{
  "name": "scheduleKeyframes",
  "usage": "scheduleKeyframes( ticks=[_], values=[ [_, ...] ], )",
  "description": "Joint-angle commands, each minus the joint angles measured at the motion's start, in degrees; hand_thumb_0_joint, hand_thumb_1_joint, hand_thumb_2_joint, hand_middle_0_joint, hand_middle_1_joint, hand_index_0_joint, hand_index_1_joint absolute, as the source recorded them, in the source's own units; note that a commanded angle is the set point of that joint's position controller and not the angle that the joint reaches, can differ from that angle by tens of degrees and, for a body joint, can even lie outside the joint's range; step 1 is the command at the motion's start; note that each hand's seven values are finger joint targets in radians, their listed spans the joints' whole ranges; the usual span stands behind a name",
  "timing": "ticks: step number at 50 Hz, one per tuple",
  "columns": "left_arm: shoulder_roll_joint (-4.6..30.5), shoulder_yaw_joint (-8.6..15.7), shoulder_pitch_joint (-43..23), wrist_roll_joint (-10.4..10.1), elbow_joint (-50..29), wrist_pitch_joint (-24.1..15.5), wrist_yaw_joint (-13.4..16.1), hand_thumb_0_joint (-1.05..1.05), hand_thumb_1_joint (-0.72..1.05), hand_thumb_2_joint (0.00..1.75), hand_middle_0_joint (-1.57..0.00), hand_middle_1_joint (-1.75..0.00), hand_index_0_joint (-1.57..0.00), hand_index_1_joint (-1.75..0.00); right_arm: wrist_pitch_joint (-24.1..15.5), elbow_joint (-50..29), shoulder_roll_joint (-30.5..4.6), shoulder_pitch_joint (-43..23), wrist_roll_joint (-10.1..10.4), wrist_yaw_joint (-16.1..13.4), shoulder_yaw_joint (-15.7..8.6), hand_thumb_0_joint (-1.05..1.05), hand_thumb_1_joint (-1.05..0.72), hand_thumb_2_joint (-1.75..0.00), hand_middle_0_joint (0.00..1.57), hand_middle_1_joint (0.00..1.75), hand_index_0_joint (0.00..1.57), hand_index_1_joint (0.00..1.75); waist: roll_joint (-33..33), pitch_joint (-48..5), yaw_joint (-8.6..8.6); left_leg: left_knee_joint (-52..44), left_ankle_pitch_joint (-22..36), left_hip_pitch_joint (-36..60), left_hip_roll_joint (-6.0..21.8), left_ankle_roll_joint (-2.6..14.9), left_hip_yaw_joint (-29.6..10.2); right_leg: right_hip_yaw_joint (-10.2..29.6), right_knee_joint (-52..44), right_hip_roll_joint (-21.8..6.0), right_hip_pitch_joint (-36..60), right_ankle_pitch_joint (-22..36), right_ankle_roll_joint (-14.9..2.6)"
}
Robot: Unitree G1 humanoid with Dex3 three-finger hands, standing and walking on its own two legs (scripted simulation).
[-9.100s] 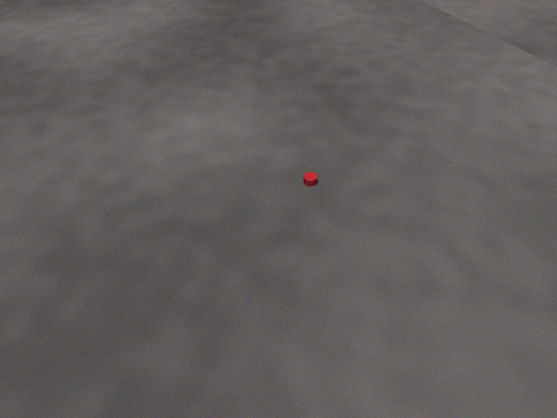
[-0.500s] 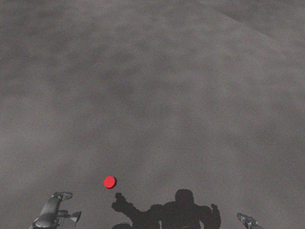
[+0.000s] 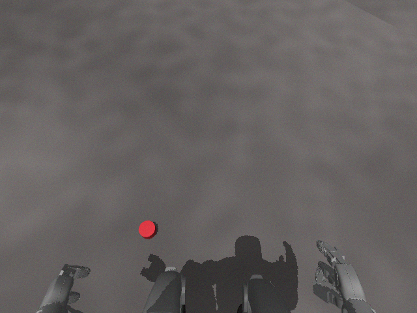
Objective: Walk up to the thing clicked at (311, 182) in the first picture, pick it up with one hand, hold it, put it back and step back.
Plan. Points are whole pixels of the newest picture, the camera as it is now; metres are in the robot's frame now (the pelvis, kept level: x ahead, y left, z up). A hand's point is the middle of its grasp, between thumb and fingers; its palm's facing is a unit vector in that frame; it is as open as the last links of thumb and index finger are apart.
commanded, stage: rise first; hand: left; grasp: from above
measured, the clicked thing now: (147, 229) +0.41 +0.27 -0.66
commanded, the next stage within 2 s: none
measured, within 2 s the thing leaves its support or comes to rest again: neither
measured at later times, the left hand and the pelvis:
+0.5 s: hand (102, 271) +0.21 +0.31 -0.31, palm faces -0.44 -0.52 -0.73, open 14.1 cm; pelvis -0.05 +0.00 -0.17, yaw -2 degrees
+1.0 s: hand (115, 247) +0.30 +0.33 -0.45, palm faces -0.47 -0.15 -0.87, open 14.1 cm; pelvis -0.09 +0.00 -0.31, yaw -6 degrees
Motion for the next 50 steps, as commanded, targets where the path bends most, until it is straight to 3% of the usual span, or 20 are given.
scheduleKeyframes(
  ticks=[1, 3, 9, 13, 16, 17, 21, 22, 23, 27, 31, 32, 37, 40, 43, 50],
  values=[
    [10.6, 4.3, 3.7, 1.6, -9.0, -0.9, 1.1, 0.00, -0.56, 0.98, -0.08, -1.05, -0.08, -1.05, -3.5, -7.9, -8.8, 0.3, 0.3, -0.4, -3.8, 0.00, -0.89, -0.90, 0.20, 0.30, 0.20, 0.30, 4.6, -15.2, 0.16, -5.3, 16.0, 10.0, -1.4, 1.07, 0.1, -1.1, -3.9, 2.0, 1.3, 14.5, -2.64],
    [11.3, 4.5, 4.6, 2.3, -10.8, -1.1, 1.1, 0.00, -0.57, 0.99, -0.09, -1.05, -0.08, -1.05, -3.7, -7.9, -8.8, 0.6, 0.3, -0.1, -3.9, 0.00, -0.89, -0.90, 0.20, 0.30, 0.20, 0.30, 5.0, -16.7, 0.34, -3.1, 16.8, 8.1, -1.6, 1.20, 0.2, -1.0, -1.9, 1.9, -0.1, 15.4, -2.71],
    [14.5, 4.4, -6.6, 7.3, -8.7, -5.9, 1.6, 0.00, -0.56, 0.99, -0.08, -1.03, -0.07, -1.04, -5.1, -7.2, -9.7, -1.9, 0.3, 0.5, -4.3, 0.00, -0.87, -0.89, 0.20, 0.30, 0.20, 0.30, 4.3, -16.6, -1.09, 5.4, 8.5, -2.7, -1.8, 1.57, -0.1, -0.2, 5.9, 1.6, -11.4, 9.1, -2.69],
    [16.8, 4.2, -12.3, 13.0, -3.1, -11.4, 1.9, 0.00, -0.54, 0.98, -0.09, -1.03, -0.08, -1.03, -5.9, -5.4, -10.4, -2.6, 0.1, 1.1, -4.6, 0.00, -0.86, -0.89, 0.20, 0.30, 0.20, 0.30, 4.2, -20.6, -0.25, 12.1, 5.6, -9.9, -2.1, 1.65, -0.1, 0.3, 12.8, 1.7, -18.3, 6.8, -2.83],
    [19.3, 4.9, -15.3, 17.1, -1.0, -15.6, 2.8, 0.00, -0.54, 0.98, -0.09, -1.04, -0.09, -1.04, -6.1, -3.9, -11.7, -2.5, 0.1, 1.7, -5.1, 0.00, -0.87, -0.89, 0.20, 0.30, 0.20, 0.30, 6.3, -26.1, 0.81, 16.4, 8.4, -11.2, -1.8, 1.27, -1.3, -0.1, 19.2, 1.8, -24.8, 7.9, -3.10],
    [21.3, 6.4, -16.4, 18.4, 0.9, -16.8, 3.4, 0.00, -0.54, 0.98, -0.09, -1.04, -0.09, -1.04, -5.9, -3.1, -12.1, -2.8, 0.1, 1.9, -5.1, 0.00, -0.87, -0.89, 0.20, 0.30, 0.20, 0.30, 6.6, -27.2, 1.79, 18.0, 9.9, -11.8, -1.7, 1.16, -1.6, -0.4, 21.3, 1.9, -26.9, 8.4, -3.20],
    [23.5, 6.3, -22.3, 23.1, 2.8, -19.5, 5.1, 0.00, -0.58, 1.01, -0.08, -1.05, -0.07, -1.06, -4.8, -1.0, -12.9, -2.1, -0.3, 2.7, -5.7, 0.00, -0.90, -0.90, 0.20, 0.30, 0.20, 0.30, 7.1, -33.1, 1.81, 24.9, 14.0, -14.5, -1.5, 1.23, -1.6, -1.2, 27.4, 2.0, -31.9, 11.1, -3.20],
    [25.2, 7.1, -24.0, 24.3, 4.2, -20.0, 5.6, 0.00, -0.58, 1.02, -0.07, -1.04, -0.06, -1.05, -4.5, -0.5, -13.1, -2.1, -0.4, 2.8, -5.9, 0.00, -0.89, -0.90, 0.20, 0.30, 0.20, 0.30, 7.1, -33.9, 2.18, 26.9, 13.8, -16.6, -1.7, 1.34, -1.2, -1.2, 28.6, 2.2, -32.9, 11.0, -3.18],
    [24.1, 6.4, -24.6, 25.2, 7.3, -20.3, 5.9, 0.00, -0.59, 1.02, -0.07, -1.04, -0.06, -1.05, -4.1, 0.1, -13.2, -2.0, -0.7, 3.1, -6.0, 0.00, -0.90, -0.90, 0.20, 0.30, 0.20, 0.30, 5.7, -33.8, 1.92, 28.1, 12.7, -18.5, -1.6, 1.43, -1.4, -1.6, 29.7, 2.3, -34.2, 10.0, -3.15],
    [30.2, 7.9, -33.9, 29.9, 8.6, -22.9, 7.2, 0.00, -0.57, 1.04, -0.07, -1.03, -0.05, -1.04, -2.8, 1.6, -13.7, -1.3, -1.5, 3.8, -6.5, 0.00, -0.86, -0.89, 0.20, 0.30, 0.20, 0.30, 5.0, -35.8, 2.37, 33.5, 6.5, -25.0, -1.5, 1.86, -0.6, -1.7, 32.7, 2.4, -37.3, 5.9, -2.94],
    [34.6, 9.4, -40.4, 33.9, 11.9, -25.1, 8.8, 0.00, -0.56, 1.03, -0.06, -1.04, -0.05, -1.05, -1.3, 2.7, -13.9, -0.6, -1.9, 4.0, -6.1, 0.00, -0.88, -0.90, 0.20, 0.30, 0.20, 0.30, 4.5, -36.9, 2.57, 37.3, 0.7, -30.5, -1.7, 2.06, -0.1, -2.4, 35.4, 2.7, -40.6, 0.8, -2.88],
    [33.8, 8.4, -41.4, 34.8, 13.1, -25.5, 9.0, 0.00, -0.57, 1.04, -0.06, -1.04, -0.05, -1.05, -1.0, 3.0, -13.8, -0.5, -2.0, 4.1, -6.0, 0.00, -0.88, -0.90, 0.20, 0.30, 0.20, 0.30, 4.6, -36.8, 2.07, 38.4, 0.0, -32.0, -1.8, 2.15, 0.1, -2.5, 36.1, 2.8, -41.4, 0.2, -2.86],
    [38.8, 8.9, -49.3, 39.2, 16.2, -28.2, 10.6, 0.00, -0.56, 1.03, -0.06, -1.03, -0.06, -1.04, 0.8, 4.7, -14.4, 0.8, -2.8, 4.4, -5.5, 0.00, -0.89, -0.90, 0.20, 0.30, 0.20, 0.30, 6.3, -37.0, 1.32, 42.2, -2.7, -35.3, -1.9, 2.28, -0.1, -3.5, 39.9, 3.1, -45.9, -2.6, -3.00],
    [39.3, 8.2, -51.8, 41.6, 20.6, -29.4, 11.8, 0.00, -0.56, 1.03, -0.06, -1.02, -0.06, -1.02, 1.9, 5.8, -14.8, 1.5, -3.4, 4.8, -5.1, 0.00, -0.89, -0.90, 0.20, 0.30, 0.20, 0.30, 6.5, -34.7, -0.05, 43.7, -5.0, -36.8, -1.8, 2.30, -1.3, -4.7, 42.5, 3.3, -50.1, -4.5, -3.12],
    [41.5, 7.9, -57.2, 43.9, 20.6, -30.8, 13.3, 0.00, -0.55, 1.03, -0.06, -1.00, -0.06, -1.01, 3.0, 6.4, -15.1, 1.6, -4.2, 5.1, -4.8, 0.00, -0.89, -0.90, 0.20, 0.30, 0.20, 0.30, 9.1, -34.2, -0.38, 45.3, -6.3, -38.0, -1.8, 2.21, -1.5, -5.1, 44.4, 3.3, -53.0, -5.5, -3.35],
    [43.5, 7.2, -60.1, 50.2, 29.6, -31.8, 16.9, 0.00, -0.52, 0.99, -0.06, -1.01, -0.06, -1.00, 5.3, 7.9, -15.7, 1.6, -5.8, 5.9, -3.9, 0.00, -0.89, -0.90, 0.20, 0.30, 0.20, 0.30, 11.9, -31.3, -0.83, 47.8, -5.8, -39.7, -1.9, 1.93, -2.3, -6.4, 49.1, 3.3, -58.3, -4.5, -3.69]
  ],
)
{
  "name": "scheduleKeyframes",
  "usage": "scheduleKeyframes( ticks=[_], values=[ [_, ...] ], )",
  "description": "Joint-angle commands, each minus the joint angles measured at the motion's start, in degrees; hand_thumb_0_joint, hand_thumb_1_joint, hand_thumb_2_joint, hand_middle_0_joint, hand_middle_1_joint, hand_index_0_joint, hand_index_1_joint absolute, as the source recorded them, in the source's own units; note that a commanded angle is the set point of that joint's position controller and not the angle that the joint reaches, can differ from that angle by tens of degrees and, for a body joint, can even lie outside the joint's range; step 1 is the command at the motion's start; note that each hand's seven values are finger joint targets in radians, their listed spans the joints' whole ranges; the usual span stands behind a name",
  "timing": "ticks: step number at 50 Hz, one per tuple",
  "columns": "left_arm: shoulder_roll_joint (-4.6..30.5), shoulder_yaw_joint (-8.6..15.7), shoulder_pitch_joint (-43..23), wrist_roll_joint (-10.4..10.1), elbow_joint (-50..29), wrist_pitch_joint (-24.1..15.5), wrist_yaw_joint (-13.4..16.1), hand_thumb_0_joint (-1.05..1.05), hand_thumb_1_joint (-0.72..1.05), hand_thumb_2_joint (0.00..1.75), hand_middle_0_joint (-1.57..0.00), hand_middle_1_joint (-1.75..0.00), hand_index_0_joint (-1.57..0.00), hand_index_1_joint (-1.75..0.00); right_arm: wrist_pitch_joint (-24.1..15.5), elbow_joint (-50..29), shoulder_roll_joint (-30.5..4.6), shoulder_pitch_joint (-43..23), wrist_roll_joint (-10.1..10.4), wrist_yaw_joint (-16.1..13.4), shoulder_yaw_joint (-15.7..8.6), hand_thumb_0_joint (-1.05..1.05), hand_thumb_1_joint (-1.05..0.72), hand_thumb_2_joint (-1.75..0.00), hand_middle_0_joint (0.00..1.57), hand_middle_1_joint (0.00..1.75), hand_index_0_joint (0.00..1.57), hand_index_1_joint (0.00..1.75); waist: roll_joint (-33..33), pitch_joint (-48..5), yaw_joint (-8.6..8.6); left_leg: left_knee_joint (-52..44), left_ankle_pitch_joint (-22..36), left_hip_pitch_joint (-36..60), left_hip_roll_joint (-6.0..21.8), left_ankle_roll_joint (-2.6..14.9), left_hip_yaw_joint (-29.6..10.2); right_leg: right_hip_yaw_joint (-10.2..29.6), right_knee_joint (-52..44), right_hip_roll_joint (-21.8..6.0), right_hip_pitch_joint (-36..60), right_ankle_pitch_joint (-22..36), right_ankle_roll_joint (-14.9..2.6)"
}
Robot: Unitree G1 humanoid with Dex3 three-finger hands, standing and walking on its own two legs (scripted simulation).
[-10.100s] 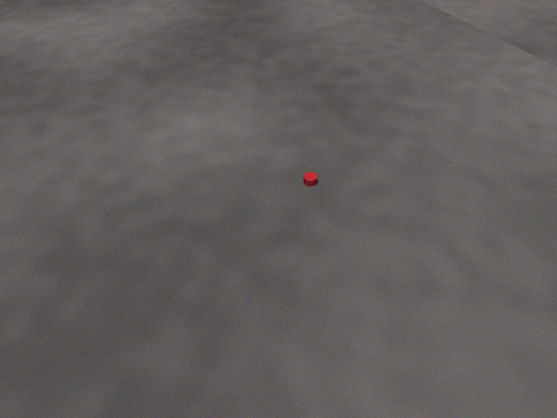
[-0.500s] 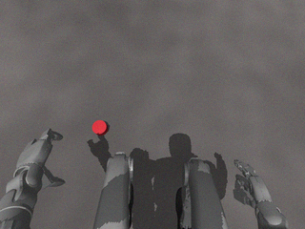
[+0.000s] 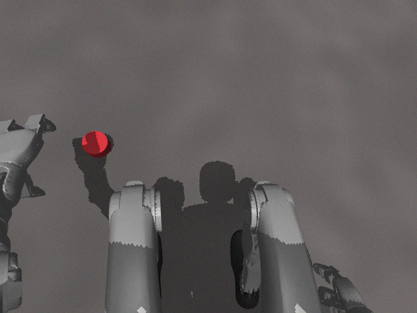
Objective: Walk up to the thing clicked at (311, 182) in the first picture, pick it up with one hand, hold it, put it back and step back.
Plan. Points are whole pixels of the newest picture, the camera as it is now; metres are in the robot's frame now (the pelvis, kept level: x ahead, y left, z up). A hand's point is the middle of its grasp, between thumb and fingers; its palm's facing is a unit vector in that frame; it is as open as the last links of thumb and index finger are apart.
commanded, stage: rise first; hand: left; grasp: from above
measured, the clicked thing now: (97, 144) +0.47 +0.32 -0.34
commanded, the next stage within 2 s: none
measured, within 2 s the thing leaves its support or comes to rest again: neither
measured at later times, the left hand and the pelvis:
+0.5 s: hand (47, 155) +0.39 +0.37 -0.19, palm faces -0.45 -0.09 -0.89, open 14.0 cm; pelvis +0.01 +0.00 -0.04, yaw -2 degrees
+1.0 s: hand (56, 151) +0.41 +0.37 -0.22, palm faces -0.45 -0.12 -0.89, open 14.1 cm; pelvis +0.02 +0.00 -0.05, yaw -3 degrees
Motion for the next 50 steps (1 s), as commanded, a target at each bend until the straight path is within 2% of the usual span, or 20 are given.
scheduleKeyframes(
  ticks=[1, 3, 5, 7, 12, 15, 16, 17, 21, 24, 26, 28, 29, 31, 34, 37, 38, 39, 42, 50],
  values=[
    [20.0, 4.2, -13.5, 2.9, -3.0, -0.8, 4.5, 0.00, -0.52, 1.00, -0.06, -1.00, -0.06, -0.99, -0.1, -2.9, -13.5, 6.2, -0.7, -0.4, -4.2, 0.00, -0.89, -0.90, 0.20, 0.30, 0.20, 0.30, 12.1, -33.9, 0.99, -14.4, -0.7, 29.2, -1.2, 2.25, 4.4, -5.3, -12.9, 1.4, 8.1, 2.4, -4.27],
    [21.0, 4.4, -15.0, 4.4, -2.7, -1.1, 5.6, 0.00, -0.52, 0.98, -0.05, -1.02, -0.07, -1.00, 0.5, -2.6, -13.2, 5.9, -1.1, -0.2, -3.7, 0.00, -0.89, -0.90, 0.20, 0.30, 0.20, 0.30, 13.5, -34.8, 1.56, -13.4, 1.0, 29.5, -1.4, 2.17, 4.8, -5.3, -11.9, 1.4, 8.3, 3.7, -4.34],
    [21.3, 3.9, -17.3, 5.4, -1.6, -1.4, 6.5, 0.00, -0.51, 0.98, -0.05, -1.02, -0.07, -1.01, 0.8, -2.5, -13.5, 5.7, -1.6, -0.1, -3.8, 0.00, -0.89, -0.90, 0.20, 0.30, 0.20, 0.30, 13.5, -33.9, 0.20, -12.4, -0.1, 28.1, -1.4, 2.24, 4.9, -5.4, -11.6, 1.5, 6.6, 3.0, -4.26],
    [21.1, 3.1, -17.7, 6.8, 0.4, -1.6, 7.2, 0.00, -0.51, 0.97, -0.05, -1.03, -0.07, -1.01, 1.1, -1.9, -13.2, 5.6, -2.1, 0.1, -3.5, 0.00, -0.89, -0.90, 0.20, 0.30, 0.20, 0.30, 13.4, -33.5, 0.11, -11.1, 0.9, 27.4, -1.5, 2.33, 5.2, -5.4, -11.1, 1.6, 6.7, 3.6, -4.27],
    [23.1, 3.6, -19.7, 9.3, 2.0, -2.4, 9.0, 0.00, -0.50, 0.96, -0.06, -1.04, -0.08, -1.01, 1.6, -0.9, -13.6, 5.4, -3.3, 0.2, -3.3, 0.00, -0.90, -0.90, 0.20, 0.30, 0.20, 0.30, 14.6, -35.2, -0.51, -8.7, 2.5, 27.4, -1.5, 2.25, 5.2, -5.8, -9.2, 1.9, 5.5, 4.9, -4.11],
    [22.3, 3.1, -20.4, 10.0, 2.8, -2.6, 10.1, 0.00, -0.51, 0.96, -0.05, -1.05, -0.08, -1.02, 1.8, -0.3, -13.4, 5.1, -3.7, 0.3, -3.3, 0.00, -0.90, -0.90, 0.20, 0.30, 0.20, 0.30, 14.3, -34.6, -0.72, -8.2, 2.3, 26.9, -1.5, 2.29, 5.1, -6.1, -8.5, 2.0, 4.8, 4.8, -4.15],
    [23.3, 3.6, -21.8, 10.3, 2.6, -2.8, 10.4, 0.00, -0.51, 0.96, -0.05, -1.05, -0.08, -1.02, 1.8, -0.3, -13.5, 5.0, -4.1, 0.4, -3.2, 0.00, -0.90, -0.90, 0.20, 0.30, 0.20, 0.30, 14.7, -35.2, -0.98, -7.6, 2.5, 26.5, -1.6, 2.37, 5.4, -6.0, -8.5, 2.1, 4.9, 5.0, -4.11],
    [23.6, 4.1, -21.4, 10.0, 2.9, -2.8, 10.9, 0.00, -0.50, 0.96, -0.05, -1.05, -0.08, -1.02, 1.8, -0.2, -13.7, 4.7, -4.1, 0.3, -3.2, 0.00, -0.90, -0.90, 0.20, 0.30, 0.20, 0.30, 14.8, -35.2, -0.53, -7.4, 2.8, 26.8, -1.5, 2.34, 5.5, -6.0, -8.3, 2.0, 4.7, 5.2, -3.98],
    [24.0, 4.4, -22.0, 10.3, 3.6, -2.3, 11.9, 0.00, -0.51, 0.97, -0.06, -1.04, -0.08, -1.02, 1.9, 0.4, -13.8, 5.1, -4.8, 0.5, -2.9, 0.00, -0.90, -0.90, 0.20, 0.30, 0.20, 0.30, 15.0, -36.5, -1.10, -5.9, 5.8, 27.3, -1.4, 2.48, 5.3, -6.3, -6.9, 2.2, 5.2, 7.9, -3.70],
    [23.4, 3.6, -22.0, 10.3, 5.4, -2.1, 11.9, 0.00, -0.51, 0.96, -0.05, -1.05, -0.08, -1.03, 2.0, 0.4, -13.6, 4.9, -5.2, 0.7, -2.9, 0.00, -0.90, -0.90, 0.20, 0.30, 0.20, 0.30, 15.0, -35.5, -1.66, -5.5, 5.4, 26.3, -1.3, 2.43, 5.1, -6.4, -6.4, 2.2, 4.5, 7.8, -3.83],
    [24.0, 4.1, -21.5, 10.2, 6.2, -1.9, 12.0, 0.00, -0.51, 0.96, -0.06, -1.05, -0.08, -1.03, 2.0, 0.6, -13.4, 4.8, -5.2, 0.6, -2.6, 0.00, -0.90, -0.90, 0.20, 0.30, 0.20, 0.30, 14.3, -35.4, -1.20, -5.1, 5.3, 25.8, -1.4, 2.48, 5.2, -6.3, -6.6, 2.3, 4.8, 7.7, -3.92],
    [24.4, 4.3, -22.5, 10.4, 5.4, -2.1, 12.1, 0.00, -0.51, 0.96, -0.05, -1.05, -0.08, -1.03, 2.0, 0.7, -13.3, 5.1, -5.7, 0.7, -2.3, 0.00, -0.90, -0.90, 0.20, 0.30, 0.20, 0.30, 14.7, -36.1, -1.66, -4.4, 6.0, 25.2, -1.4, 2.56, 5.3, -6.2, -6.3, 2.3, 6.2, 8.6, -3.69],
    [24.6, 4.8, -21.4, 10.3, 5.5, -2.0, 12.2, 0.00, -0.52, 0.97, -0.06, -1.05, -0.07, -1.03, 2.1, 0.8, -13.5, 5.0, -5.8, 0.7, -2.3, 0.00, -0.90, -0.90, 0.20, 0.30, 0.20, 0.30, 14.3, -36.5, -1.14, -4.0, 7.0, 25.6, -1.4, 2.65, 5.4, -6.0, -6.2, 2.3, 6.4, 9.4, -3.65],
    [23.9, 4.0, -21.6, 10.1, 6.4, -1.9, 12.2, 0.00, -0.51, 0.96, -0.05, -1.05, -0.08, -1.03, 2.1, 0.9, -13.3, 4.9, -5.9, 0.9, -2.2, 0.00, -0.90, -0.90, 0.20, 0.30, 0.20, 0.30, 14.8, -36.1, -1.59, -3.9, 6.8, 25.4, -1.4, 2.55, 5.3, -6.2, -5.7, 2.4, 5.9, 9.2, -3.75],
    [25.1, 5.2, -22.1, 9.8, 6.0, -2.2, 12.4, 0.00, -0.52, 0.97, -0.05, -1.05, -0.07, -1.03, 2.2, 0.8, -13.6, 4.7, -6.0, 0.8, -2.1, 0.00, -0.90, -0.90, 0.20, 0.30, 0.20, 0.30, 14.6, -35.7, -1.50, -3.6, 6.4, 25.0, -1.3, 2.50, 5.0, -6.4, -5.4, 2.4, 5.4, 8.9, -3.74],
    [25.2, 5.1, -22.1, 9.8, 6.8, -2.5, 12.6, 0.00, -0.53, 0.98, -0.06, -1.04, -0.07, -1.02, 2.4, 1.0, -13.6, 5.0, -6.4, 1.0, -1.6, 0.00, -0.90, -0.90, 0.20, 0.30, 0.20, 0.30, 14.1, -35.6, -2.17, -2.7, 7.6, 24.1, -1.3, 2.66, 5.0, -6.1, -5.1, 2.4, 6.5, 10.3, -3.59],
    [25.4, 5.3, -21.5, 9.8, 7.0, -2.5, 12.7, 0.00, -0.51, 0.97, -0.05, -1.05, -0.08, -1.03, 2.4, 1.0, -13.5, 4.8, -6.3, 1.0, -1.7, 0.00, -0.90, -0.90, 0.20, 0.30, 0.20, 0.30, 14.1, -35.6, -1.69, -2.7, 7.5, 24.0, -1.3, 2.68, 5.0, -6.1, -5.2, 2.4, 6.5, 10.2, -3.58],
    [24.8, 4.8, -21.3, 9.8, 7.7, -2.5, 12.7, 0.00, -0.52, 0.98, -0.06, -1.04, -0.07, -1.02, 2.4, 1.2, -13.5, 4.9, -6.7, 1.1, -1.5, 0.00, -0.90, -0.90, 0.20, 0.30, 0.20, 0.30, 14.2, -35.3, -2.13, -2.4, 7.7, 23.8, -1.3, 2.69, 5.0, -6.0, -5.3, 2.4, 6.8, 10.5, -3.55],
    [26.2, 5.9, -21.1, 9.9, 7.9, -2.7, 12.9, 0.00, -0.53, 0.99, -0.06, -1.04, -0.07, -1.02, 2.5, 1.1, -13.7, 4.9, -6.8, 1.2, -1.3, 0.00, -0.90, -0.90, 0.20, 0.30, 0.20, 0.30, 14.7, -35.8, -1.65, -2.5, 7.5, 24.2, -1.3, 2.59, 4.8, -6.2, -4.8, 2.6, 6.6, 10.0, -3.77],
    [25.9, 5.5, -21.9, 10.0, 8.5, -3.0, 13.4, 0.00, -0.54, 0.99, -0.06, -1.02, -0.07, -1.02, 2.7, 1.4, -13.9, 4.7, -7.4, 1.3, -0.9, 0.00, -0.90, -0.90, 0.20, 0.30, 0.20, 0.30, 14.3, -35.3, -2.35, -1.8, 6.9, 23.4, -1.2, 2.63, 4.5, -6.5, -4.5, 2.7, 6.1, 9.6, -3.72]
  ],
)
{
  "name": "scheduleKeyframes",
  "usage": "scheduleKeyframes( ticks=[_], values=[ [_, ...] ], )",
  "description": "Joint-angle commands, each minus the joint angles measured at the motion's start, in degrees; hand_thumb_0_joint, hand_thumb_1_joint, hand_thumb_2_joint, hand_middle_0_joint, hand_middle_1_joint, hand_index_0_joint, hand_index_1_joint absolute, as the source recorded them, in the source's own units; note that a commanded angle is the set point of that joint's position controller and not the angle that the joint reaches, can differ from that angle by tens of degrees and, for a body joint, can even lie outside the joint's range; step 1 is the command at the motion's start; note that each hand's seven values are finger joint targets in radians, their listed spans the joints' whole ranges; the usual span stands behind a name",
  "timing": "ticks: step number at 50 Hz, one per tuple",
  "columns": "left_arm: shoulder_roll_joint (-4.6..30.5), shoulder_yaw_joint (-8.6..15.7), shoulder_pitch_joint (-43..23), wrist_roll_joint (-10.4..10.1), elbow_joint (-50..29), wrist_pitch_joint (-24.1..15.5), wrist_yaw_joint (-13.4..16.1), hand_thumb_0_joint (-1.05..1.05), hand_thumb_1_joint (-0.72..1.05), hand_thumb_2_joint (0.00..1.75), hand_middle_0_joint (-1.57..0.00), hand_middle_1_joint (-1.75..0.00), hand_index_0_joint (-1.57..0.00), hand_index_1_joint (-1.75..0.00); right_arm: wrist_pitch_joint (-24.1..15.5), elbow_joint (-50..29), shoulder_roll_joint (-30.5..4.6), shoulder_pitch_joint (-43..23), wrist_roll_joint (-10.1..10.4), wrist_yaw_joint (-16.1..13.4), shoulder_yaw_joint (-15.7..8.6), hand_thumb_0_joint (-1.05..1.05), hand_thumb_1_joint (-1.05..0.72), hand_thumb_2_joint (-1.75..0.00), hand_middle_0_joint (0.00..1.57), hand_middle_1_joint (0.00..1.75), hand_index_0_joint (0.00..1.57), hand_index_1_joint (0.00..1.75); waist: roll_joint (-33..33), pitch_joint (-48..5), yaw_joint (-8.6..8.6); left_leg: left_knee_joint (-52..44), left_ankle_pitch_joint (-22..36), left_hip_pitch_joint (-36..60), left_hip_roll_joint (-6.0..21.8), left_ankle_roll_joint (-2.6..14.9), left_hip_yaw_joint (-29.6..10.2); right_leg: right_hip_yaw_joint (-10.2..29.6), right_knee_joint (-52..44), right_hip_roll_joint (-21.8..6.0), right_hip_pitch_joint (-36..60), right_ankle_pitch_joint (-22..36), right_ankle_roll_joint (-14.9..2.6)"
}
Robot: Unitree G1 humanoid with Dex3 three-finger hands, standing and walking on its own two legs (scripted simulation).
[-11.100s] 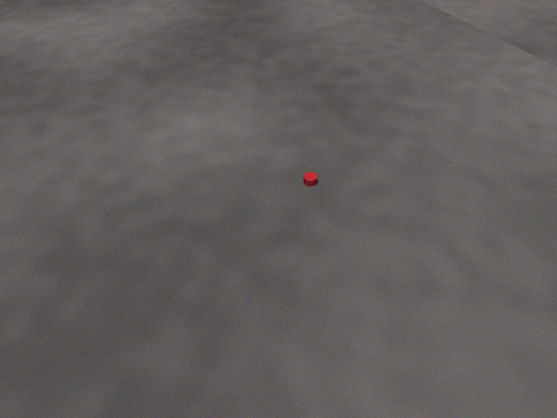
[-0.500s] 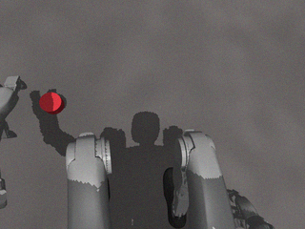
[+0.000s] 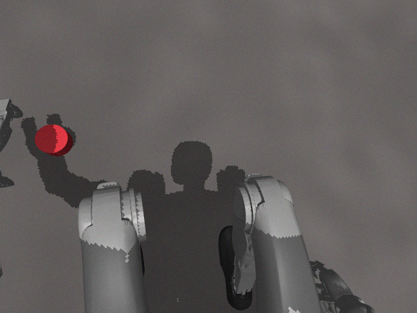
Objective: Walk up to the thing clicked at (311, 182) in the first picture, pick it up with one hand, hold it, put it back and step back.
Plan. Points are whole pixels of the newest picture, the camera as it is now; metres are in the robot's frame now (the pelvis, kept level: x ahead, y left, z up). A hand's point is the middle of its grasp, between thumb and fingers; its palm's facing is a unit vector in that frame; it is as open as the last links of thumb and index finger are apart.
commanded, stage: rise first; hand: left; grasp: from above
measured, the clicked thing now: (54, 140) +0.43 +0.34 -0.29
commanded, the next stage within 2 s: approach in 1.60 s
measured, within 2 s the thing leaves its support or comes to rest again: neither
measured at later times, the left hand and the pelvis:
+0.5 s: hand (4, 149) +0.38 +0.38 -0.17, palm faces -0.43 -0.14 -0.89, open 14.1 cm; pelvis +0.00 +0.00 +0.00, yaw -1 degrees
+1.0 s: hand (6, 146) +0.39 +0.39 -0.18, palm faces -0.43 -0.13 -0.89, open 13.7 cm; pelvis +0.00 +0.00 -0.01, yaw -1 degrees
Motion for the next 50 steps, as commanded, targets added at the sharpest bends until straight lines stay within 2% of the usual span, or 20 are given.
scheduleKeyframes(
  ticks=[1, 2, 4, 5, 6, 8, 10, 18, 20, 22, 24, 28, 31, 32, 36, 42, 44, 45, 47, 50],
  values=[
    [18.9, 2.7, -12.2, -1.1, -6.6, 0.1, 2.6, 0.00, -0.55, 1.00, -0.06, -1.02, -0.06, -1.02, -0.4, -0.7, -14.1, 9.3, -0.2, -0.8, -4.0, 0.00, -0.90, -0.90, 0.20, 0.30, 0.20, 0.30, 17.9, -38.1, 1.45, -13.1, 10.7, 31.6, -1.0, 3.72, 7.9, -4.9, -14.6, 1.3, 14.4, 12.8, -4.17],
    [19.3, 3.3, -12.4, -1.5, -7.3, 0.1, 2.8, 0.00, -0.54, 1.00, -0.06, -1.02, -0.06, -1.02, -0.5, -0.9, -14.4, 9.1, -0.1, -0.8, -4.2, 0.00, -0.90, -0.90, 0.20, 0.30, 0.20, 0.30, 17.8, -38.3, 1.67, -13.2, 10.8, 32.3, -0.9, 3.58, 7.8, -5.2, -14.2, 1.3, 13.7, 12.7, -4.23],
    [18.9, 2.9, -12.3, -1.2, -6.7, 0.2, 3.0, 0.00, -0.54, 1.00, -0.06, -1.01, -0.06, -1.02, -0.4, -0.8, -14.5, 9.3, -0.3, -0.7, -4.2, 0.00, -0.90, -0.90, 0.20, 0.30, 0.20, 0.30, 17.9, -38.4, 1.34, -13.0, 11.0, 32.5, -0.8, 3.58, 7.7, -5.3, -14.3, 1.3, 13.8, 13.0, -4.17],
    [19.2, 2.7, -13.7, -1.2, -7.3, 0.0, 3.0, 0.00, -0.60, 1.08, -0.10, -0.96, -0.05, -1.02, -0.4, -0.7, -14.5, 9.5, -0.3, -0.7, -4.1, 0.00, -0.90, -0.90, 0.20, 0.30, 0.20, 0.30, 18.3, -38.7, 0.75, -12.8, 11.5, 32.5, -0.8, 3.61, 7.5, -5.4, -13.9, 1.3, 14.0, 13.5, -4.13],
    [18.9, 2.6, -12.8, -1.1, -6.4, 0.3, 3.0, 0.00, -0.57, 1.03, -0.08, -1.01, -0.06, -1.03, -0.5, -0.7, -14.4, 9.4, 0.0, -0.7, -4.1, 0.00, -0.90, -0.90, 0.20, 0.30, 0.20, 0.30, 18.0, -38.3, 1.30, -12.8, 11.4, 32.7, -0.8, 3.58, 7.6, -5.2, -13.9, 1.3, 13.3, 13.3, -4.30],
    [19.0, 2.5, -14.0, -1.1, -6.6, 0.4, 3.2, 0.00, -0.56, 1.03, -0.08, -0.99, -0.06, -1.02, -0.6, -0.6, -14.7, 9.7, -0.3, -0.6, -3.9, 0.00, -0.90, -0.90, 0.20, 0.30, 0.20, 0.30, 17.7, -38.1, 0.34, -12.3, 11.9, 32.1, -0.8, 3.69, 7.4, -5.3, -13.9, 1.3, 13.7, 14.2, -4.06],
    [19.3, 2.6, -13.9, -1.0, -6.5, 0.4, 3.3, 0.00, -0.56, 1.03, -0.08, -0.99, -0.06, -1.01, -0.6, -0.4, -14.6, 9.5, -0.3, -0.6, -3.9, 0.00, -0.90, -0.90, 0.20, 0.30, 0.20, 0.30, 18.5, -38.9, 0.76, -12.4, 12.1, 33.0, -0.7, 3.56, 7.4, -5.4, -13.7, 1.3, 13.6, 14.1, -4.06],
    [19.1, 2.1, -14.6, -0.2, -4.3, 0.8, 4.1, 0.00, -0.52, 1.00, -0.09, -1.00, -0.08, -1.01, -0.8, -0.6, -14.7, 9.1, -0.6, -0.6, -3.2, 0.00, -0.90, -0.90, 0.20, 0.30, 0.20, 0.30, 18.9, -38.0, 0.38, -12.6, 10.1, 31.9, -0.9, 3.44, 7.4, -5.7, -13.7, 1.6, 13.0, 12.6, -4.24],
    [18.8, 1.6, -15.8, 0.0, -4.2, 1.1, 4.2, 0.00, -0.54, 1.01, -0.09, -1.00, -0.07, -1.01, -0.9, -0.5, -14.8, 9.5, -0.7, -0.5, -3.0, 0.00, -0.90, -0.90, 0.20, 0.30, 0.20, 0.30, 19.0, -37.9, -0.54, -12.6, 10.7, 32.2, -0.8, 3.38, 7.1, -6.1, -13.3, 1.6, 12.9, 13.1, -4.18],
    [18.9, 1.3, -15.6, 0.0, -3.3, 1.5, 4.4, 0.00, -0.54, 1.00, -0.09, -1.01, -0.08, -1.02, -1.1, -0.5, -14.7, 9.2, -0.5, -0.5, -2.8, 0.00, -0.90, -0.90, 0.20, 0.30, 0.20, 0.30, 19.4, -37.4, -0.29, -12.5, 10.9, 32.5, -0.8, 3.43, 7.1, -5.9, -13.3, 1.6, 12.5, 13.4, -4.22],
    [18.6, 1.0, -16.5, 0.3, -2.6, 1.7, 4.6, 0.00, -0.54, 1.01, -0.09, -1.00, -0.08, -1.01, -1.2, -0.5, -15.0, 9.7, -0.8, -0.4, -2.4, 0.00, -0.90, -0.90, 0.20, 0.30, 0.20, 0.30, 20.4, -36.5, -1.14, -12.9, 11.2, 32.4, -0.7, 3.32, 6.8, -6.5, -12.7, 1.6, 12.1, 13.5, -4.02],
    [19.4, 1.0, -16.8, 0.4, -1.3, 2.2, 4.4, 0.00, -0.53, 1.00, -0.09, -1.01, -0.08, -1.02, -1.6, -0.8, -15.1, 9.7, -0.7, -0.3, -2.1, 0.00, -0.90, -0.90, 0.20, 0.30, 0.20, 0.30, 19.7, -35.7, -1.35, -12.6, 10.3, 31.3, -0.8, 3.34, 7.0, -6.3, -13.1, 1.6, 12.1, 13.1, -4.18],
    [20.9, 1.8, -16.3, 0.4, -1.1, 2.3, 4.6, 0.00, -0.52, 0.99, -0.09, -1.01, -0.09, -1.01, -1.8, -0.9, -15.2, 9.4, -0.7, -0.4, -1.7, 0.00, -0.90, -0.90, 0.20, 0.30, 0.20, 0.30, 19.2, -36.8, -0.65, -12.0, 10.5, 30.6, -0.8, 3.47, 7.3, -5.9, -13.3, 1.7, 13.3, 13.7, -4.08],
    [20.6, 1.1, -16.8, 0.5, -1.0, 2.2, 4.4, 0.00, -0.51, 0.98, -0.11, -1.00, -0.10, -1.01, -1.7, -1.0, -15.0, 9.5, -0.8, -0.3, -1.6, 0.00, -0.90, -0.90, 0.20, 0.30, 0.20, 0.30, 19.0, -36.7, -1.42, -11.8, 10.3, 30.1, -0.7, 3.53, 7.3, -5.9, -13.6, 1.9, 13.9, 13.8, -4.02],
    [21.9, 2.0, -16.3, 0.0, -0.7, 2.2, 4.5, 0.00, -0.50, 0.97, -0.11, -1.00, -0.11, -1.00, -2.0, -1.1, -15.2, 9.5, -0.9, -0.4, -1.4, 0.00, -0.90, -0.90, 0.20, 0.30, 0.20, 0.30, 18.4, -35.5, -1.02, -11.6, 8.8, 28.3, -0.9, 3.61, 7.4, -5.7, -13.7, 1.8, 14.1, 12.6, -4.00],
    [20.2, 1.1, -15.3, -0.3, -2.0, 2.4, 3.8, 0.00, -0.47, 0.94, -0.12, -1.01, -0.13, -1.00, -2.4, -1.1, -15.2, 9.5, -0.7, -0.4, -1.7, 0.00, -0.90, -0.90, 0.20, 0.30, 0.20, 0.30, 19.8, -36.1, -0.88, -12.5, 8.7, 30.4, -0.9, 3.26, 7.1, -6.2, -13.4, 1.8, 12.9, 12.1, -4.28],
    [20.5, 1.7, -16.8, -0.7, -5.1, 2.2, 3.8, 0.00, -0.47, 0.94, -0.13, -0.99, -0.13, -0.99, -2.2, -1.2, -15.6, 9.8, -0.9, -0.3, -1.8, 0.00, -0.90, -0.90, 0.20, 0.30, 0.20, 0.30, 21.8, -38.4, -1.04, -12.5, 10.4, 32.8, -0.8, 3.18, 6.8, -6.6, -12.9, 1.7, 13.3, 13.3, -4.08],
    [20.3, 0.9, -15.4, -0.5, -2.9, 2.6, 3.4, 0.00, -0.47, 0.94, -0.13, -1.01, -0.13, -1.00, -2.3, -1.3, -15.2, 9.8, -0.5, -0.3, -1.8, 0.00, -0.90, -0.90, 0.20, 0.30, 0.20, 0.30, 21.3, -37.1, -0.89, -12.5, 9.9, 31.5, -0.8, 3.18, 6.9, -6.4, -12.9, 1.8, 12.8, 13.1, -4.36],
    [20.9, 2.0, -15.2, -0.5, -5.3, 2.7, 3.5, 0.00, -0.47, 0.95, -0.13, -0.99, -0.13, -0.99, -2.1, -1.0, -15.3, 10.1, -0.6, -0.2, -2.0, 0.00, -0.90, -0.90, 0.20, 0.30, 0.20, 0.30, 21.7, -38.0, -0.34, -12.7, 11.3, 32.2, -0.9, 3.20, 7.1, -6.3, -13.0, 1.6, 14.2, 14.2, -4.12],
    [18.9, 0.9, -14.9, -1.3, -4.4, 2.7, 3.0, 0.00, -0.48, 0.95, -0.13, -1.00, -0.13, -0.99, -2.1, -1.5, -15.2, 9.7, -0.1, -0.1, -2.3, 0.00, -0.90, -0.90, 0.20, 0.30, 0.20, 0.30, 20.9, -36.8, -0.87, -13.0, 10.3, 31.7, -0.7, 3.17, 6.7, -6.6, -12.9, 1.6, 12.4, 13.4, -4.28]
  ],
)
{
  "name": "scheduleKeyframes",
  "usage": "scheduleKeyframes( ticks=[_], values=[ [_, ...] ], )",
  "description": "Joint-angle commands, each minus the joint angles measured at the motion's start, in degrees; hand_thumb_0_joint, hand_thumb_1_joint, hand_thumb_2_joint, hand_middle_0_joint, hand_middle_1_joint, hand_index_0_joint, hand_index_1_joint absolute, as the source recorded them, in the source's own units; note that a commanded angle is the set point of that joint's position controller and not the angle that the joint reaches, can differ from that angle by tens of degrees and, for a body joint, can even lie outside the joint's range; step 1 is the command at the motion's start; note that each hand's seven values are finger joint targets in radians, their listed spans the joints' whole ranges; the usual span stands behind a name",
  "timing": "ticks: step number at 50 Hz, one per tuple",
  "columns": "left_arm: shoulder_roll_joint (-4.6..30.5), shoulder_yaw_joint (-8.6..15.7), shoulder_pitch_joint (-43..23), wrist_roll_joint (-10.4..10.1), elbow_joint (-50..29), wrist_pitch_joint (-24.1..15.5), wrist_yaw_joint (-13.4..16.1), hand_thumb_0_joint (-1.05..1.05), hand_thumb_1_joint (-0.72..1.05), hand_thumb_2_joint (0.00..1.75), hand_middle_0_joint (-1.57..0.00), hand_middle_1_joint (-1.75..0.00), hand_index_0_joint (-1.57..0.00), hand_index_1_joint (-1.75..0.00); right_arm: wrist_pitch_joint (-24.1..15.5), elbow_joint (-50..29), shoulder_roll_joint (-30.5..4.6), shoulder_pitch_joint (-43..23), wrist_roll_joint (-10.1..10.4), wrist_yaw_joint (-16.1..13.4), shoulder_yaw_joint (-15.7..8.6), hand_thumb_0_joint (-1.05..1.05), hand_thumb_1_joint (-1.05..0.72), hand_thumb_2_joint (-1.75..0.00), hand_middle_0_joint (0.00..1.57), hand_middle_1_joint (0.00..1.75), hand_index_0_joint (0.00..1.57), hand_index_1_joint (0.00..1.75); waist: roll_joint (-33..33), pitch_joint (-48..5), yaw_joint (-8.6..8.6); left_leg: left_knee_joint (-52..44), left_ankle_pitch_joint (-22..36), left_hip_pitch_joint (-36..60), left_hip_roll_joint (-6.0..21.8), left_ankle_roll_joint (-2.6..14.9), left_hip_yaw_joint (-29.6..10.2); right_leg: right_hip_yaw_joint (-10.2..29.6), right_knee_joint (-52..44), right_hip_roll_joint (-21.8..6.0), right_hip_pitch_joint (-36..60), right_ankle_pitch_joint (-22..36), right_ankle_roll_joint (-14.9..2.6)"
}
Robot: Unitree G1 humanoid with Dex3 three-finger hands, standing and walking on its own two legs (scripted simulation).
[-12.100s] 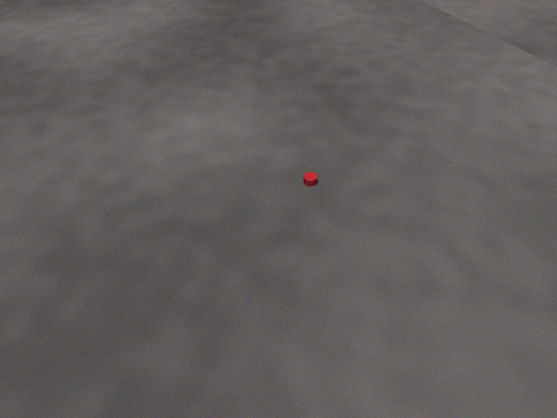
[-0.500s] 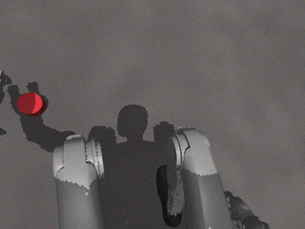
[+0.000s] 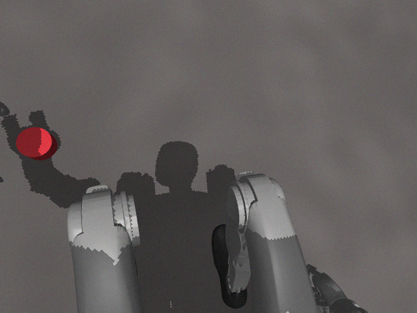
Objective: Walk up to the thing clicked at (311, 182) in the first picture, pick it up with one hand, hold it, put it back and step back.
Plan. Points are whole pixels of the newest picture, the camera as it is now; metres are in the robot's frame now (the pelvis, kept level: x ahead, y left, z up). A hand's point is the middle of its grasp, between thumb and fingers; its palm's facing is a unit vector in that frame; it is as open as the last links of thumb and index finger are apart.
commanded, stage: rise first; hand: left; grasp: from above
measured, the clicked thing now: (37, 144) +0.43 +0.35 -0.28
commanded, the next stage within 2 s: approach in 0.60 s
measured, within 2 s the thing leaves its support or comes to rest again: neither
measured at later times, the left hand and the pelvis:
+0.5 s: hand out of the picture +0.38 +0.39 -0.17, palm faces -0.45 -0.14 -0.88, open 13.6 cm; pelvis +0.00 +0.00 +0.00, yaw +0 degrees
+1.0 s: hand (13, 136) +0.41 +0.35 -0.16, palm faces -0.42 -0.09 -0.90, open 14.0 cm; pelvis +0.00 +0.00 +0.01, yaw +0 degrees
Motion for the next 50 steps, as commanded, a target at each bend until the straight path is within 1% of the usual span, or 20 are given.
scheduleKeyframes(
  ticks=[1, 7, 9, 11, 16, 18, 20, 24, 28, 31, 33, 34, 35, 36, 39, 40, 44, 46, 47, 50],
  values=[
    [17.2, 1.2, -12.7, -1.5, -7.5, 0.2, 1.7, 0.00, -0.48, 0.95, -0.14, -0.99, -0.14, -0.99, -0.2, -1.4, -15.3, 8.5, 0.7, -0.8, -4.9, 0.00, -0.90, -0.90, 0.20, 0.30, 0.20, 0.30, 20.8, -37.3, 1.26, -14.3, 9.7, 31.9, -0.4, 2.97, 8.0, -5.5, -14.1, 1.4, 12.9, 13.0, -4.77],
    [17.7, 1.9, -13.4, -1.5, -9.6, 0.1, 1.5, 0.00, -0.49, 0.96, -0.13, -0.99, -0.13, -0.99, -0.1, -1.1, -15.3, 9.3, 0.9, -0.7, -5.2, 0.00, -0.90, -0.90, 0.20, 0.30, 0.20, 0.30, 20.9, -39.9, 1.57, -13.9, 12.9, 33.9, -0.4, 3.10, 8.1, -5.2, -14.2, 1.2, 15.0, 15.7, -4.41],
    [17.4, 2.1, -13.4, -1.9, -9.0, 0.1, 1.4, 0.00, -0.47, 0.94, -0.14, -0.98, -0.14, -0.98, 0.0, -1.2, -15.3, 9.4, 0.8, -0.7, -5.2, 0.00, -0.90, -0.90, 0.20, 0.30, 0.20, 0.30, 19.8, -38.8, 1.17, -14.2, 11.8, 32.4, -0.4, 3.15, 8.2, -5.3, -14.6, 1.2, 15.0, 15.0, -4.30],
    [16.0, 0.9, -13.6, -1.7, -8.0, 0.2, 1.2, 0.00, -0.48, 0.95, -0.15, -0.97, -0.14, -0.98, 0.1, -1.1, -15.0, 9.3, 0.8, -0.7, -5.1, 0.00, -0.90, -0.90, 0.20, 0.30, 0.20, 0.30, 20.2, -37.9, 0.97, -14.6, 10.6, 31.8, -0.5, 3.03, 8.2, -5.3, -14.8, 1.2, 14.2, 13.9, -4.55],
    [16.2, -0.1, -14.0, -1.0, -5.7, -0.2, 1.1, 0.00, -0.46, 0.94, -0.15, -0.99, -0.15, -0.99, -0.2, -1.5, -15.1, 8.3, 1.2, -0.8, -4.7, 0.00, -0.90, -0.90, 0.20, 0.30, 0.20, 0.30, 18.9, -35.3, 0.62, -15.1, 7.1, 30.3, -0.6, 3.01, 7.9, -5.5, -14.9, 1.3, 12.6, 11.0, -4.87],
    [18.2, 1.4, -14.9, -1.0, -6.8, -0.6, 1.6, 0.00, -0.45, 0.93, -0.16, -0.98, -0.16, -0.98, -0.2, -1.6, -15.3, 8.6, 1.2, -0.9, -4.5, 0.00, -0.90, -0.90, 0.20, 0.30, 0.20, 0.30, 19.5, -36.5, 0.93, -14.7, 8.1, 30.5, -0.6, 2.99, 8.1, -5.3, -14.9, 1.3, 13.7, 11.7, -4.70],
    [18.4, 1.8, -14.8, -0.6, -6.7, -0.6, 2.0, 0.00, -0.46, 0.94, -0.15, -0.99, -0.15, -0.99, -0.4, -1.2, -15.3, 8.6, 0.9, -1.0, -4.4, 0.00, -0.90, -0.90, 0.20, 0.30, 0.20, 0.30, 20.6, -37.0, 1.30, -14.7, 9.5, 32.0, -0.6, 2.95, 8.2, -5.3, -14.4, 1.1, 13.7, 12.6, -4.54],
    [17.2, 0.2, -15.6, -0.2, -4.4, -0.7, 2.2, 0.00, -0.48, 0.96, -0.14, -0.98, -0.13, -0.99, -0.6, -1.0, -15.5, 9.1, 0.5, -0.7, -3.9, 0.00, -0.90, -0.90, 0.20, 0.30, 0.20, 0.30, 19.0, -35.6, -0.93, -13.8, 10.1, 31.2, -0.4, 3.15, 7.6, -5.7, -14.0, 1.3, 12.8, 13.4, -4.44],
    [20.2, 2.6, -14.1, -0.3, -5.4, -0.7, 2.7, 0.00, -0.44, 0.92, -0.18, -0.95, -0.17, -0.95, -0.9, -0.9, -15.6, 9.0, 0.6, -0.8, -3.8, 0.00, -0.90, -0.90, 0.20, 0.30, 0.20, 0.30, 20.5, -37.6, 1.47, -14.1, 9.6, 31.4, -0.6, 2.92, 8.2, -5.3, -14.2, 1.3, 14.5, 12.9, -4.61],
    [19.5, 2.2, -14.7, -0.5, -5.9, -0.7, 2.6, 0.00, -0.44, 0.91, -0.18, -0.95, -0.18, -0.95, -0.9, -1.3, -15.7, 8.6, 0.1, -0.7, -3.7, 0.00, -0.90, -0.90, 0.20, 0.30, 0.20, 0.30, 21.8, -37.6, 0.74, -14.3, 8.9, 31.8, -0.6, 2.82, 8.0, -5.8, -13.4, 1.4, 13.6, 12.1, -4.73],
    [19.5, 2.0, -14.8, -0.4, -7.4, -0.6, 2.3, 0.00, -0.44, 0.92, -0.17, -0.96, -0.17, -0.96, -1.1, -1.3, -15.6, 8.7, 0.2, -0.8, -4.1, 0.00, -0.90, -0.90, 0.20, 0.30, 0.20, 0.30, 22.6, -38.3, 1.18, -14.2, 9.5, 33.1, -0.5, 2.78, 8.1, -5.6, -13.7, 1.4, 13.4, 12.5, -4.71],
    [18.7, 1.5, -14.8, -0.6, -6.7, -0.4, 2.2, 0.00, -0.43, 0.91, -0.17, -0.97, -0.17, -0.96, -1.1, -1.2, -15.6, 8.9, 0.3, -0.7, -4.3, 0.00, -0.90, -0.90, 0.20, 0.30, 0.20, 0.30, 22.1, -38.0, 0.64, -14.2, 9.1, 32.5, -0.5, 2.72, 8.0, -5.7, -13.4, 1.3, 12.9, 12.3, -4.77],
    [19.1, 1.9, -14.8, -0.9, -7.4, -0.2, 2.3, 0.00, -0.51, 0.99, -0.18, -0.94, -0.14, -0.98, -1.2, -1.2, -15.7, 9.0, 0.4, -0.7, -4.2, 0.00, -0.90, -0.90, 0.20, 0.30, 0.20, 0.30, 22.1, -37.6, 0.69, -14.3, 9.5, 32.6, -0.5, 2.80, 8.0, -5.6, -13.6, 1.3, 13.0, 12.7, -4.72],
    [19.5, 2.5, -14.9, -1.2, -7.8, -0.2, 2.4, 0.00, -0.49, 0.96, -0.11, -0.98, -0.11, -0.98, -1.2, -1.3, -16.0, 8.9, 0.5, -0.7, -4.5, 0.00, -0.89, -0.89, 0.20, 0.30, 0.20, 0.30, 22.3, -37.7, 0.85, -14.5, 9.4, 32.7, -0.5, 2.67, 8.0, -5.8, -13.3, 1.2, 12.5, 12.5, -4.76],
    [15.5, -1.2, -16.8, -0.7, -7.9, -0.1, 1.7, 0.00, -0.53, 0.99, -0.09, -1.00, -0.08, -1.01, -1.2, -1.1, -15.5, 9.6, 0.8, -0.7, -4.7, 0.00, -0.89, -0.89, 0.20, 0.30, 0.20, 0.30, 22.1, -37.1, -0.81, -14.4, 8.2, 32.0, -0.3, 2.72, 8.0, -5.7, -14.3, 1.4, 12.2, 12.2, -4.77],
    [15.1, -1.4, -18.1, -1.1, -9.1, 0.0, 1.9, 0.00, -0.53, 0.99, -0.08, -1.01, -0.08, -1.01, -1.3, -1.0, -15.6, 9.9, 0.9, -0.8, -4.7, 0.00, -0.89, -0.89, 0.20, 0.30, 0.20, 0.30, 21.9, -37.4, -1.04, -14.3, 8.7, 32.1, -0.4, 2.81, 7.9, -5.8, -14.4, 1.3, 12.1, 12.6, -4.58],
    [9.5, -5.7, -21.4, -1.2, -10.2, 1.1, 2.5, 0.00, -0.53, 1.00, -0.07, -1.02, -0.07, -1.02, -1.8, -0.6, -15.4, 11.9, 1.3, -0.7, -5.0, 0.00, -0.89, -0.89, 0.20, 0.30, 0.20, 0.30, 23.0, -38.7, -3.06, -15.0, 9.9, 34.0, -0.2, 2.55, 7.5, -6.2, -14.8, 1.2, 12.0, 14.4, -4.51],
    [7.9, -6.6, -22.3, -1.3, -8.4, 2.2, 3.2, 0.00, -0.53, 1.00, -0.06, -1.02, -0.07, -1.02, -2.1, -0.8, -15.4, 12.5, 1.8, -0.8, -5.0, 0.00, -0.89, -0.89, 0.20, 0.30, 0.20, 0.30, 22.5, -39.3, -3.50, -15.4, 10.4, 34.5, -0.1, 2.50, 7.4, -6.4, -15.0, 1.1, 12.1, 15.0, -4.59],
    [7.1, -7.3, -21.5, -0.9, -5.8, 3.0, 3.6, 0.00, -0.53, 1.00, -0.06, -1.03, -0.07, -1.03, -2.2, -0.7, -15.4, 12.7, 1.9, -0.8, -4.7, 0.00, -0.89, -0.89, 0.20, 0.30, 0.20, 0.30, 22.0, -37.5, -3.73, -15.5, 10.2, 33.8, -0.1, 2.53, 7.5, -6.4, -15.0, 1.1, 11.7, 15.1, -4.55],
    [9.2, -5.6, -22.2, -0.3, -2.5, 5.3, 5.2, 0.00, -0.54, 1.01, -0.07, -1.03, -0.07, -1.03, -2.6, -1.3, -15.4, 12.7, 2.2, -0.8, -3.9, 0.00, -0.89, -0.89, 0.20, 0.30, 0.20, 0.30, 20.6, -38.0, -3.28, -15.5, 10.0, 32.0, -0.2, 2.83, 7.9, -6.1, -15.5, 1.3, 12.8, 15.4, -4.61]
  ],
)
